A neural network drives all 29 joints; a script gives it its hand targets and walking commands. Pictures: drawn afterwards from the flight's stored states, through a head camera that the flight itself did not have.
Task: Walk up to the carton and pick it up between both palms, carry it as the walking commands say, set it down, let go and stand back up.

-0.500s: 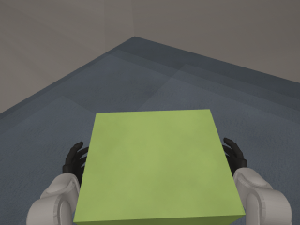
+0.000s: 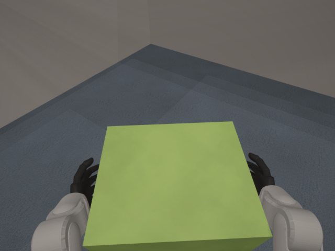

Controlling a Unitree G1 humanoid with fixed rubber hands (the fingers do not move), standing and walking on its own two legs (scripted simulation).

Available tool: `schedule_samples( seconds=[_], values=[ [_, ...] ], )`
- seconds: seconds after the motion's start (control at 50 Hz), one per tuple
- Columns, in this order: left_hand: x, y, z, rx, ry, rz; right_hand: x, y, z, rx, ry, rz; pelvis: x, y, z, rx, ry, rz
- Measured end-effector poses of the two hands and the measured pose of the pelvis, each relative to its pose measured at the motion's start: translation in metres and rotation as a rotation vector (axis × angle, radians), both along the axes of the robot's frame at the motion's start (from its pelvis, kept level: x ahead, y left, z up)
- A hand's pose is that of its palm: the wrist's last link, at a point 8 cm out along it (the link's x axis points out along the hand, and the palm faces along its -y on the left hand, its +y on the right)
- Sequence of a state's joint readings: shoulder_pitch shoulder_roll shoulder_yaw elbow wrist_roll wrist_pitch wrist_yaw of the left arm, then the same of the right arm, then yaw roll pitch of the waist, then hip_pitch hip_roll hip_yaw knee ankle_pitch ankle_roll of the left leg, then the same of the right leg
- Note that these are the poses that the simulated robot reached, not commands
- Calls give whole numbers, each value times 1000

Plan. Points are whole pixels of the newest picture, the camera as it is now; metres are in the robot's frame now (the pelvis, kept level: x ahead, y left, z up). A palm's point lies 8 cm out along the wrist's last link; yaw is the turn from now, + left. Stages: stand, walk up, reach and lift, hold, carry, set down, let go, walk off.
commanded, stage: carry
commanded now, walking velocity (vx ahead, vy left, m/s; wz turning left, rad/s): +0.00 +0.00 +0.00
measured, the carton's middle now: (173, 200) +0.24 +0.00 +0.01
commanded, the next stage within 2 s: hold in 0.98 s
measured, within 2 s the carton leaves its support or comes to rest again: neither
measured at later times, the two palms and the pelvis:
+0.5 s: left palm (107, 189) +0.25 +0.15 +0.06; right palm (270, 183) +0.26 -0.22 +0.05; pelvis +0.00 -0.04 +0.01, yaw +1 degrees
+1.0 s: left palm (111, 191) +0.25 +0.14 +0.05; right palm (271, 185) +0.26 -0.22 +0.04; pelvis +0.00 -0.04 +0.01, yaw +1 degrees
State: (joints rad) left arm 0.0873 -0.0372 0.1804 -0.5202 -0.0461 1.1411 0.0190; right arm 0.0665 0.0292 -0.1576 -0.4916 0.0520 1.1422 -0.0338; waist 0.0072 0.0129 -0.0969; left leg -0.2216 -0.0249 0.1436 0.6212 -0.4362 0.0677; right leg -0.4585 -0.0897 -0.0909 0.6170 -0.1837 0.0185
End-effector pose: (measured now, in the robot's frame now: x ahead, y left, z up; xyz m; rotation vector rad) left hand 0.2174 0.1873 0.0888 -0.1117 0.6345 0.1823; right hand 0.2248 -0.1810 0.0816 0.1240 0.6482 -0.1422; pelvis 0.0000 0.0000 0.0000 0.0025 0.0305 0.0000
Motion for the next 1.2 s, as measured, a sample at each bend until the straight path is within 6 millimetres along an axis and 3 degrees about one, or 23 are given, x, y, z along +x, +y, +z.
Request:
schedule_samples(
  seconds=[0.2, 0.52, 0.98, 1.08, 1.2],
  values=[
    [12, -16, 1, 1, 6, -11, 9, -17, 3, -13, 5, 0, 3, -15, 5, 0, 8, 3],
    [32, -37, -33, 66, 17, -60, 31, -38, -32, -63, 14, 54, 3, -38, 9, 2, 28, 12],
    [32, -43, -41, 112, -12, -90, 30, -44, -40, -112, -17, 82, 5, -45, 9, 2, 25, 20],
    [30, -42, -50, 166, 55, -129, 28, -43, -51, -183, 46, 138, 0, -44, 16, 5, -63, 21],
    [22, -41, -42, 191, 36, -145, 18, -40, -47, -163, 26, 117, 0, -44, 20, 6, -73, 32]
  ],
)
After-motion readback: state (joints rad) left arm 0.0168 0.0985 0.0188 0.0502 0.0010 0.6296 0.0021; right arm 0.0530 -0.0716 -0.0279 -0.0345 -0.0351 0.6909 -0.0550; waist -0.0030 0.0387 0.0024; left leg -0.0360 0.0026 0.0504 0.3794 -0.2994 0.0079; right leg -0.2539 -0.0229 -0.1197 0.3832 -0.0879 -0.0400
